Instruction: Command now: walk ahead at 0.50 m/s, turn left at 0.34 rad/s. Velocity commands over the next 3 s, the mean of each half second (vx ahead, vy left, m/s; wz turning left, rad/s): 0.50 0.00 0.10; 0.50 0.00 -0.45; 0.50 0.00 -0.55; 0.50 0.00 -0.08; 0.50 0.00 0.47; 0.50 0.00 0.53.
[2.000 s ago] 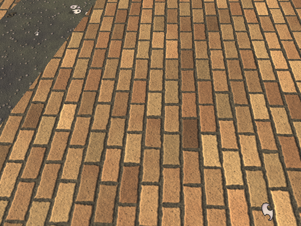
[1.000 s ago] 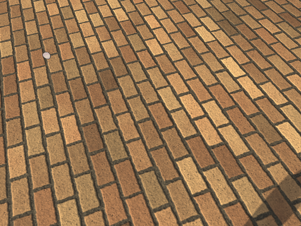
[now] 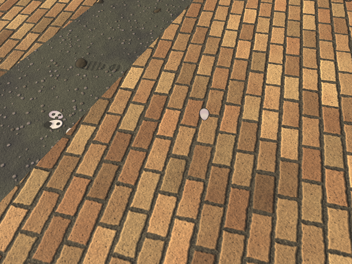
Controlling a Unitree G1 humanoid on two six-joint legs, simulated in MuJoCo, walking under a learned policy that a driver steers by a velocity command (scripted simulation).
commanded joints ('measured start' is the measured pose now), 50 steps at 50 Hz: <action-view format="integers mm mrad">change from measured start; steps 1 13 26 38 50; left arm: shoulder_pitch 5 91 12 -258 -37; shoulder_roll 131 232 102 74 148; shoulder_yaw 30 46 11 -4 38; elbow -25 81 28 -114 -113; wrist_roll -9 -48 -36 -29 -16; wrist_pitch -18 34 57 47 39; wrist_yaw -1 7 13 -55 -3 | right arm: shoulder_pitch -32 -212 -33 67 -38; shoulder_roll -27 -56 -72 -149 -100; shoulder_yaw -5 -3 -21 -46 -15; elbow -88 -132 12 106 -16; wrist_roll -7 -6 -44 -10 -35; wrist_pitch -13 -47 -90 -38 -91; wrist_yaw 5 42 19 -15 0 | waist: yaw -12 -10 -12 -87 -42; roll -143 -146 19 4 -78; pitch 0 1 5 68 -67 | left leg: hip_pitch -164 98 361 644 -97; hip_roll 63 -2 224 267 90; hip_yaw -29 106 -14 226 -8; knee -113 -648 -1027 -907 -52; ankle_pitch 46 247 362 706 15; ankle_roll -10 56 210 123 -41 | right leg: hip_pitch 126 237 -439 -443 111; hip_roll -272 -285 -159 -85 -204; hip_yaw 266 94 170 5 423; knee -241 -120 646 198 -173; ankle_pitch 130 430 54 120 272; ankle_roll -191 -116 52 -33 -291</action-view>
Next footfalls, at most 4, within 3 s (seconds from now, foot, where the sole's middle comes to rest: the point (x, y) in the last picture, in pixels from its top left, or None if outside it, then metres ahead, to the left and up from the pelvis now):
0.30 left None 0.31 0.16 -0.78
0.84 right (217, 235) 0.60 -0.09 -0.78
1.30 left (187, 166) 0.92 0.03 -0.78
1.80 right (267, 154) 0.99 -0.34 -0.78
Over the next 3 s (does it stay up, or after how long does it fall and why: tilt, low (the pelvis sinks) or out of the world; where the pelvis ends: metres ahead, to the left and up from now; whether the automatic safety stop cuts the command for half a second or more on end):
stays up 1.54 -0.44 0.00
